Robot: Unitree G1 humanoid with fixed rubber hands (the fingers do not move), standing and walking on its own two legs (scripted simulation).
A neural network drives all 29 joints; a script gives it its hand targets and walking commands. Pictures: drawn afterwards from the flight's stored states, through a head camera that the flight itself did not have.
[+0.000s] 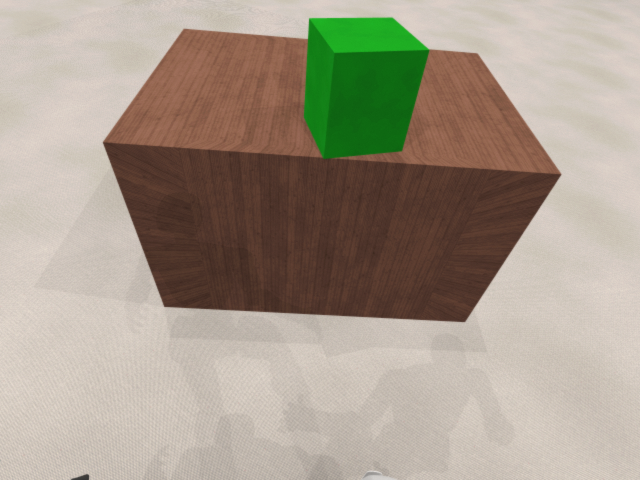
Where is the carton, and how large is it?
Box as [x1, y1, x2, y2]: [304, 18, 428, 158]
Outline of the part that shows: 309,18 304,118 323,158 401,150 427,57 428,49 393,18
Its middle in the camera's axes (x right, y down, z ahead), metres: +0.10 -0.37 +0.95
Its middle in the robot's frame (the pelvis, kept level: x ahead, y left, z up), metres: +0.96 -0.10 +0.05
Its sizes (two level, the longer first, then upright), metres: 0.210 0.200 0.250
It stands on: a pedestal, 0.70 m high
